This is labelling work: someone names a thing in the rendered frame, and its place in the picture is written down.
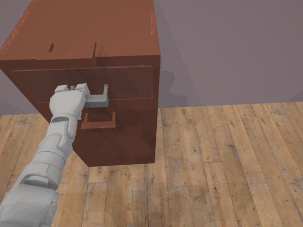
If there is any drawer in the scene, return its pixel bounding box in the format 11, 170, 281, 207
12, 65, 152, 103

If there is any left robot hand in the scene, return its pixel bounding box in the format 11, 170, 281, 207
49, 83, 90, 120

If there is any robot left upper arm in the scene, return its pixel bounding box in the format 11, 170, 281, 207
0, 183, 59, 227

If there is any left robot forearm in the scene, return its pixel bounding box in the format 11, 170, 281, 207
0, 113, 78, 218

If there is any handle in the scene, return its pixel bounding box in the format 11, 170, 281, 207
70, 84, 108, 108
81, 121, 116, 133
36, 51, 96, 70

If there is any cabinet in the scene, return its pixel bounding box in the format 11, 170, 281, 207
0, 0, 161, 167

